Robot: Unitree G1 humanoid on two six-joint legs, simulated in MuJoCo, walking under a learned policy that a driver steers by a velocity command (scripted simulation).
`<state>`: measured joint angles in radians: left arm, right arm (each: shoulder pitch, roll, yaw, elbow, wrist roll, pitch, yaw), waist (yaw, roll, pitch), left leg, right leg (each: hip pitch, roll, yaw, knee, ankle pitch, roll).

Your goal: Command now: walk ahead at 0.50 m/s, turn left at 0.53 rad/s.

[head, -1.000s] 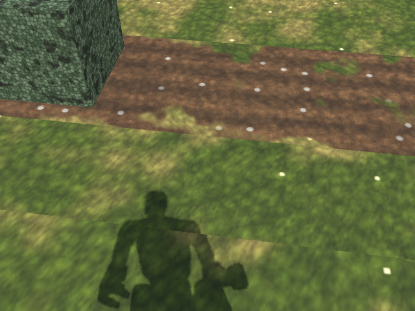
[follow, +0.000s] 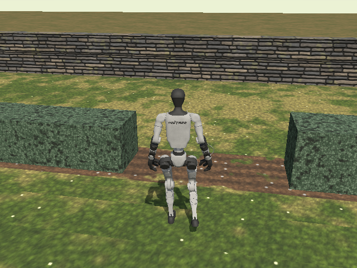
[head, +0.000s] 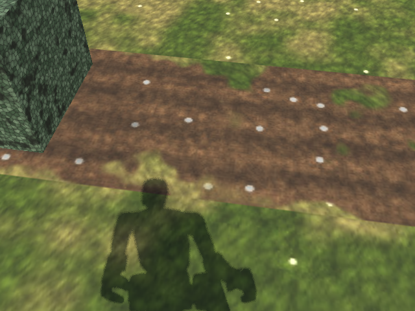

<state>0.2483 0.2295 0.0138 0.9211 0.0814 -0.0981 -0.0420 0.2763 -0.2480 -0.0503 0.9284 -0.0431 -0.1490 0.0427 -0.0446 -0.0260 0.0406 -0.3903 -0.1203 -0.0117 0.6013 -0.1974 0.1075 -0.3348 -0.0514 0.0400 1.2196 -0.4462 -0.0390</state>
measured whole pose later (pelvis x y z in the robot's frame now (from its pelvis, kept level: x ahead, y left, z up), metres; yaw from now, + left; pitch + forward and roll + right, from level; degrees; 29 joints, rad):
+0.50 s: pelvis +0.32 -0.06 -0.16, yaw +10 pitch +1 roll +1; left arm 0.17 0.22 0.01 0.86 -0.02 -0.07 -0.05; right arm 0.54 -0.19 0.00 1.00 0.02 -0.09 0.01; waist -0.08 -0.03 -0.02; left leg -0.42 -0.14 -0.13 1.79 -0.83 0.06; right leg -0.34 -0.03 -0.03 0.44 -0.18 -0.03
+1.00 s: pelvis +0.59 -0.01 -0.16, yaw -6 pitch +3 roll +0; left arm 0.37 0.26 0.08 0.86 -0.03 -0.04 0.03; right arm 0.08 -0.21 -0.06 0.72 0.00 -0.10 0.00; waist 0.04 -0.03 -0.03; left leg -0.38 -0.02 0.01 0.47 -0.15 0.03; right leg -0.48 0.02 0.09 1.18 -0.38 -0.04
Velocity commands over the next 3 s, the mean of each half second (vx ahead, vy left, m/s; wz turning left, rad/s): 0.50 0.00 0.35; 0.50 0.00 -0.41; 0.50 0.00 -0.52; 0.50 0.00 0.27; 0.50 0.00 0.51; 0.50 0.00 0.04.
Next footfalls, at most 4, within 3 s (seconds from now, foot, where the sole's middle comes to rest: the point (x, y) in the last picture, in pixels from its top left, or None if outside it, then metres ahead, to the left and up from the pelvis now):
0.44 right None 0.45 -0.15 -0.93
0.86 left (182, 272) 0.70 0.09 -0.93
1.40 right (263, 227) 0.88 -0.25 -0.93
1.94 left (234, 158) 1.25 -0.16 -0.93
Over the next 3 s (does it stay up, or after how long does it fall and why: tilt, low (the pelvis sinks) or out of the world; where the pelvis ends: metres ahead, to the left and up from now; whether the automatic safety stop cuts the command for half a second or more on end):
stays up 1.64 -0.20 -0.16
